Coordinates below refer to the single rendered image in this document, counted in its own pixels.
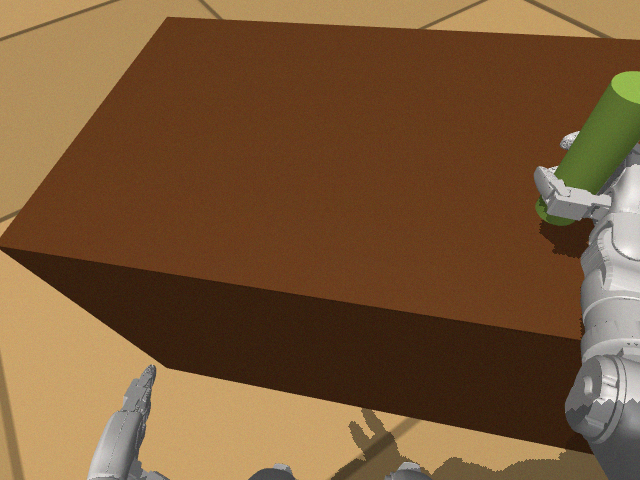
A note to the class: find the right robot arm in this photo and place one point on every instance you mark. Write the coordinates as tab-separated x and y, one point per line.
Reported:
604	403

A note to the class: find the left robot hand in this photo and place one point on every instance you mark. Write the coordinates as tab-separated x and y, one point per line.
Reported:
116	454

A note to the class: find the can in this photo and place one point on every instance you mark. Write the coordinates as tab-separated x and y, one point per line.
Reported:
607	137

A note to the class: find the right robot hand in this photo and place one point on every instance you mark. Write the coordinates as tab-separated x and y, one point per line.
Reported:
620	193

